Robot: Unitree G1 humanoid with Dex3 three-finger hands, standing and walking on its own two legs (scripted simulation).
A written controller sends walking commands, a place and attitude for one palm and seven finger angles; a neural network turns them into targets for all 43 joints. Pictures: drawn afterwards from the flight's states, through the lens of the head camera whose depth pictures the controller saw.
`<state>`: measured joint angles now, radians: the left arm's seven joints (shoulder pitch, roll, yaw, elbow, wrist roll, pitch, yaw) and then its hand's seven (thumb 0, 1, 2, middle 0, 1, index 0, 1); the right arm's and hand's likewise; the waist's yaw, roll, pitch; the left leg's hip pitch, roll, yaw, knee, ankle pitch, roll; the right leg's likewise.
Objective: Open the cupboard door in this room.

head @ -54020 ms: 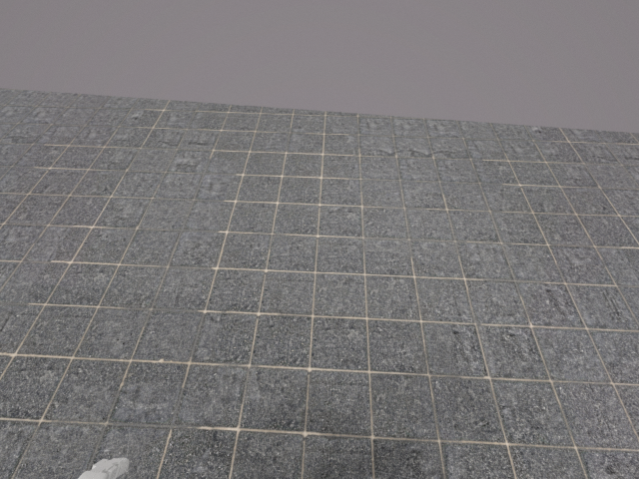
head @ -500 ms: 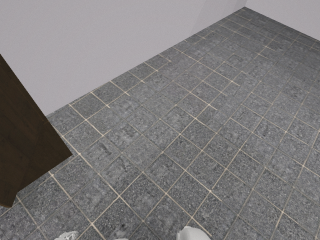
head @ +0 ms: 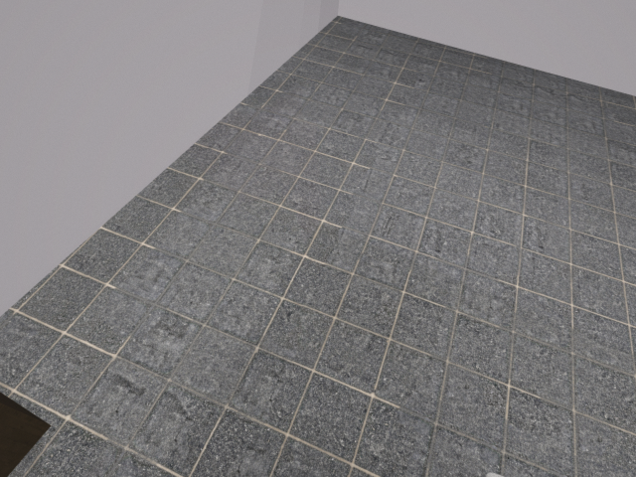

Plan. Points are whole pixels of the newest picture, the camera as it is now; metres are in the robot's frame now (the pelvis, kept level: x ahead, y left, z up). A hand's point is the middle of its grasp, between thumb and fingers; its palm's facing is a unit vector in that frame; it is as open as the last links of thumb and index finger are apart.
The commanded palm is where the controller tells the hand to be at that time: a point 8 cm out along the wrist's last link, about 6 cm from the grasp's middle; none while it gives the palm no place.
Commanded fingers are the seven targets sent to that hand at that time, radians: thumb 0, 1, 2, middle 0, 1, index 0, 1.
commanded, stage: walk to a spot facing it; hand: left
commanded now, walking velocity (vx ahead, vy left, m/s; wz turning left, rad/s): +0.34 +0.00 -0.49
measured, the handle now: out of the picture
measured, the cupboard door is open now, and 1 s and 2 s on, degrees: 47 47 47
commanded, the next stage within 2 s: turn to face it in 0.98 s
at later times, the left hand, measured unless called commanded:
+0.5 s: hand (275, 334) +0.35 +0.09 -0.15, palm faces -0.25 -0.95 -0.19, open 7.4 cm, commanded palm none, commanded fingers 0.00 0.90 0.90 -0.20 -0.30 -0.20 -0.30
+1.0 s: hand (313, 235) +0.57 +0.04 -0.15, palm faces -0.33 -0.93 -0.17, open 7.4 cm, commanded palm none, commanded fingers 0.00 0.90 0.90 -0.20 -0.30 -0.20 -0.30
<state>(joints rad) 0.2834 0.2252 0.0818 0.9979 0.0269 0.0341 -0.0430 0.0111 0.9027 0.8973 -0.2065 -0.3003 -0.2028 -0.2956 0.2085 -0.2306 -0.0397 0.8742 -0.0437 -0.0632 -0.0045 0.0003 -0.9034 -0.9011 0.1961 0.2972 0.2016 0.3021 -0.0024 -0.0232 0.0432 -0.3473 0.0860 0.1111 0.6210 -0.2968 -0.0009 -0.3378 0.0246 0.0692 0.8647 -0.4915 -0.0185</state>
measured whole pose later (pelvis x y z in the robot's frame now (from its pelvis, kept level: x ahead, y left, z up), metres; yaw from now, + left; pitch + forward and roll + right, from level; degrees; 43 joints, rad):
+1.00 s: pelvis +0.44 -0.11 +0.01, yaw -21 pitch +1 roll +0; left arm 0.18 0.18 0.07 1.00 0.03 0.00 -0.05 0.01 0.91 0.90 -0.20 -0.30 -0.20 -0.29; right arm 0.32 -0.20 -0.05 1.05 -0.04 -0.05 0.00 -0.01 -0.93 -0.90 0.20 0.30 0.20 0.30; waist -0.01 0.01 0.05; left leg -0.10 0.11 0.22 0.42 -0.31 -0.04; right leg -0.48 -0.08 -0.10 0.70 -0.23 0.00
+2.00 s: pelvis +0.65 -0.25 -0.01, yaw +8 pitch +1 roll +1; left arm 0.25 0.24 0.06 0.93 0.02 0.02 0.01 0.01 0.90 0.90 -0.21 -0.30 -0.20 -0.30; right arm 0.08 -0.27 -0.06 0.87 -0.03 0.03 0.03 0.00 -0.91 -0.90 0.19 0.30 0.20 0.30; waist 0.00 -0.04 0.10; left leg -0.34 0.02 0.11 0.61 -0.26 0.02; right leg -0.29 -0.15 -0.20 0.82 -0.49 0.05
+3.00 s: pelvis +0.72 -0.33 +0.01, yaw +46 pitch +1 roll +2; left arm 0.19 0.20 0.05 0.87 0.03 0.02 0.02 0.01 0.90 0.90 -0.20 -0.30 -0.20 -0.30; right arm 0.14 -0.25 -0.08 0.92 -0.02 0.09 0.03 0.00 -0.91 -0.90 0.19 0.30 0.20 0.30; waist -0.02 0.00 0.11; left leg -0.48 0.01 0.03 1.05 -0.46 -0.06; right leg -0.24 -0.10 -0.14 0.54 -0.30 -0.01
